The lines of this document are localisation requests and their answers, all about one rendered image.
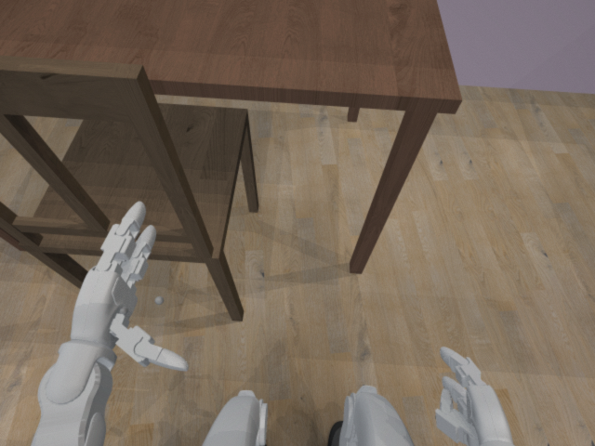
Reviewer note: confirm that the left robot forearm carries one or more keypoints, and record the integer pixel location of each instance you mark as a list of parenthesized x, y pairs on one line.
[(73, 395)]

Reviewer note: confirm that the robot left hand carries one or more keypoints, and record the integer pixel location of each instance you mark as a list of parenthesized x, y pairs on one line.
[(110, 286)]

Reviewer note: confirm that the chair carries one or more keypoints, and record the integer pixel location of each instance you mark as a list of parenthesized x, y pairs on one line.
[(181, 161)]

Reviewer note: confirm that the robot right shin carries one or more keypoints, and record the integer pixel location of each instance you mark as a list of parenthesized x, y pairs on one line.
[(342, 440)]

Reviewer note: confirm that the table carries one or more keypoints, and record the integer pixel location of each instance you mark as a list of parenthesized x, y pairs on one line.
[(373, 54)]

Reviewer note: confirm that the robot left thigh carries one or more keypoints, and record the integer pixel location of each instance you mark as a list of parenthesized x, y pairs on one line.
[(241, 422)]

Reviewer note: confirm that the robot right hand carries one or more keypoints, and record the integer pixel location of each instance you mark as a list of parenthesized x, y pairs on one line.
[(480, 417)]

